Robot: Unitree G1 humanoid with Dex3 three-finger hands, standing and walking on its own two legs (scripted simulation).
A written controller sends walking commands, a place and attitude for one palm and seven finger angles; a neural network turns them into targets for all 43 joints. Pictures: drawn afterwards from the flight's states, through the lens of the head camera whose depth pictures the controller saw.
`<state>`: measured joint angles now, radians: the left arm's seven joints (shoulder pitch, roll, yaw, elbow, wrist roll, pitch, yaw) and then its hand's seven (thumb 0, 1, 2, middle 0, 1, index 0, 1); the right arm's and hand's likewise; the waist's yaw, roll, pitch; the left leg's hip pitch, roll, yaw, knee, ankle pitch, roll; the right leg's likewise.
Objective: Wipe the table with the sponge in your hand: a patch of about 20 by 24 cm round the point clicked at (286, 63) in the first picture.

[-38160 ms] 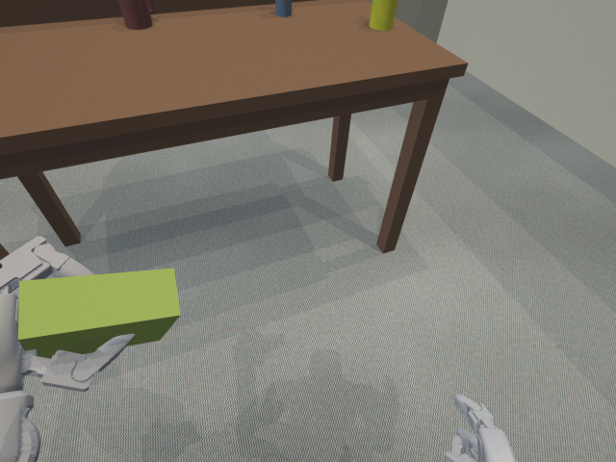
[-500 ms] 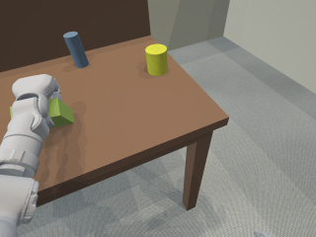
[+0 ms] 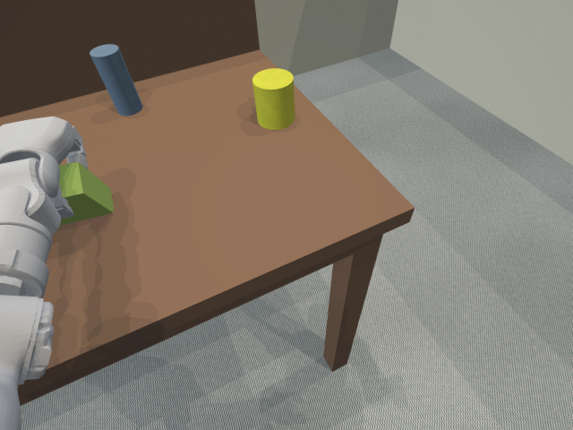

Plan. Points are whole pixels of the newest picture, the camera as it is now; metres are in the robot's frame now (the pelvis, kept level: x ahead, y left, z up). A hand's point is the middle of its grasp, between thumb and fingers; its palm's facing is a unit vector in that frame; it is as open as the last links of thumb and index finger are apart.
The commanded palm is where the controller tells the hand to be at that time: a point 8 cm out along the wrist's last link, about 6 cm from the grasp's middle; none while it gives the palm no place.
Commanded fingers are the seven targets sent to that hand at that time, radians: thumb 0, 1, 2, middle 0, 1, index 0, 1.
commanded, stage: slide back across to the first lane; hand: left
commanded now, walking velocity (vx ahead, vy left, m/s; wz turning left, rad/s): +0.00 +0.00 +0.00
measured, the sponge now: (65, 202) +0.42 +0.35 +0.10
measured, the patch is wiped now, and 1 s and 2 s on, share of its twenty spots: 0.95 0.95 1.00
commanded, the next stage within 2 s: wipe back along the first lane in 0.58 s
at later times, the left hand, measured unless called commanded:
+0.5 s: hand (7, 175) +0.42 +0.39 +0.16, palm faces -0.07 +0.02 -1.00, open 8.9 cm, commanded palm +0.39 +0.39 +0.21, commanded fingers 0.00 0.10 1.30 -1.20 -1.60 -1.20 -1.60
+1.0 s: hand out of the picture +0.38 +0.39 +0.16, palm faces +0.03 +0.02 -1.00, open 8.8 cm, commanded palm +0.34 +0.38 +0.19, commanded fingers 0.00 0.10 1.30 -1.20 -1.60 -1.20 -1.60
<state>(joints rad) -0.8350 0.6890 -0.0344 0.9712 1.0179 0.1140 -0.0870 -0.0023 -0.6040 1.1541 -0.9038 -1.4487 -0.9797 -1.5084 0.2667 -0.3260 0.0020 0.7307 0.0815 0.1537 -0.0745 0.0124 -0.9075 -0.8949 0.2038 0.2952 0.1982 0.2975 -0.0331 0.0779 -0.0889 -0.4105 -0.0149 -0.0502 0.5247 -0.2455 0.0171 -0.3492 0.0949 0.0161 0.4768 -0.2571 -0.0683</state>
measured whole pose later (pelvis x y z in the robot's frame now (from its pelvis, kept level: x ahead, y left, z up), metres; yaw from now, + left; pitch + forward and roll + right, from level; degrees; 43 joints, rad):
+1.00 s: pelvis +0.02 +0.05 +0.01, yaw +1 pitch +5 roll -1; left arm -0.45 0.64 0.00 0.37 0.93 0.27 -0.08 0.01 -0.43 1.09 -0.79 -1.49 -0.86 -1.54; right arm 0.12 -0.30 0.02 0.66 0.07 0.17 -0.01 0.01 -0.91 -0.89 0.20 0.30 0.20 0.30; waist 0.06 0.09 -0.05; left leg -0.27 -0.09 -0.04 0.44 -0.23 0.08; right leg -0.20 0.02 0.02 0.38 -0.26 0.00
